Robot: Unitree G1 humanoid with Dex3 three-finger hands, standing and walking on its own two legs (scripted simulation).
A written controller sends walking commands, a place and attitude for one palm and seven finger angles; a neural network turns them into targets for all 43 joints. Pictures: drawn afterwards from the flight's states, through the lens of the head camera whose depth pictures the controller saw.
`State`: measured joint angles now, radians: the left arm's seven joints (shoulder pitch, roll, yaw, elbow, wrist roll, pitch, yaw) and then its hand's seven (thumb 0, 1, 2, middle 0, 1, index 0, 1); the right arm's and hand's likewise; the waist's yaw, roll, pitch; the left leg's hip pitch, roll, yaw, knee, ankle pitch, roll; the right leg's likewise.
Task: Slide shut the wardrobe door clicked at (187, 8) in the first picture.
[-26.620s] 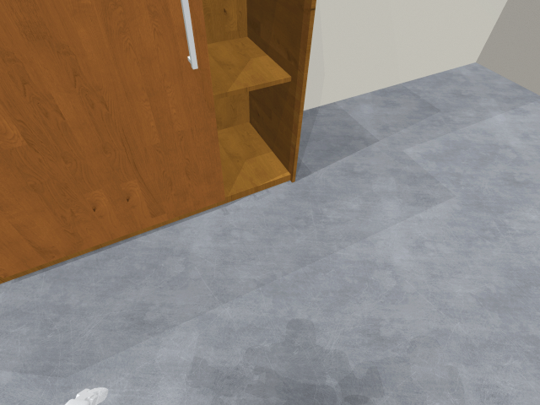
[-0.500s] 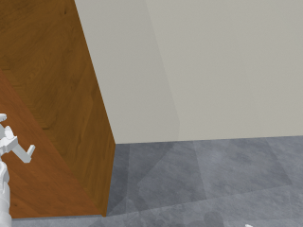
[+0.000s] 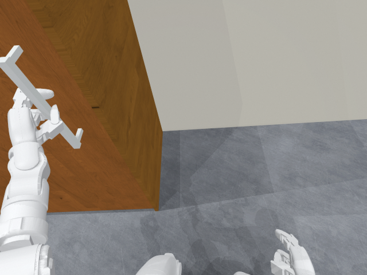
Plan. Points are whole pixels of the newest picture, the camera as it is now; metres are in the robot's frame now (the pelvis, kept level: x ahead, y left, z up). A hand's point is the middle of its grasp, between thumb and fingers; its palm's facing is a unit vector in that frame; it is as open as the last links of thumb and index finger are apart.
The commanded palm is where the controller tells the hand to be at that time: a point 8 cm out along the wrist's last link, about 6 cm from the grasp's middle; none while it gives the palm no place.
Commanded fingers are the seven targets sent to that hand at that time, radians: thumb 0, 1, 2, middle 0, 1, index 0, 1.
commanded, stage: stop walking and hold the door there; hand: left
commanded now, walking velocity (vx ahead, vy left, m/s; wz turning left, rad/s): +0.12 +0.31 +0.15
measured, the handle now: (51, 106) +0.43 +0.33 +0.12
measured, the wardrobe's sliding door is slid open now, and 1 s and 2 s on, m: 0.00 0.00 0.00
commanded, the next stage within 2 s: loosen the grip on the handle in 1.14 s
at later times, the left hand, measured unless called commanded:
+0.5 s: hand (55, 125) +0.38 +0.30 +0.12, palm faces +0.21 -0.96 -0.18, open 5.5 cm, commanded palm +0.35 +0.33 +0.11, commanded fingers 0.00 0.90 0.90 -0.45 -1.40 -0.45 -1.40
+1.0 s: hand (56, 124) +0.38 +0.29 +0.12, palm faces +0.24 -0.96 -0.17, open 5.6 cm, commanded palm +0.35 +0.32 +0.11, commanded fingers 0.00 0.90 0.90 -0.45 -1.40 -0.45 -1.40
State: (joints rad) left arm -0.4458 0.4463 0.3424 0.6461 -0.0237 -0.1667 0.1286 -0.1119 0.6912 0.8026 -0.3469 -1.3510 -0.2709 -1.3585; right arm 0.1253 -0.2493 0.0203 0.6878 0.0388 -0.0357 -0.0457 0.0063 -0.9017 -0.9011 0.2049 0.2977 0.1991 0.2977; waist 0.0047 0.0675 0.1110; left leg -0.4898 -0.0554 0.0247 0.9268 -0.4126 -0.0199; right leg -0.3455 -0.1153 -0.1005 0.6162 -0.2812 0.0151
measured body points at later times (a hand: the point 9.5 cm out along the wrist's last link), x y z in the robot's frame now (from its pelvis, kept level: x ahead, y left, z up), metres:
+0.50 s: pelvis -0.04 +0.11 +0.00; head +0.01 +0.10 +0.44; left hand +0.36 +0.35 +0.13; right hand +0.08 -0.12 -0.14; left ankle -0.06 +0.23 -0.70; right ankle +0.02 +0.00 -0.73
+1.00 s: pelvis -0.01 +0.11 +0.01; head +0.03 +0.08 +0.45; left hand +0.36 +0.34 +0.13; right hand +0.17 -0.11 -0.11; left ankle -0.04 +0.23 -0.73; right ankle +0.03 +0.00 -0.73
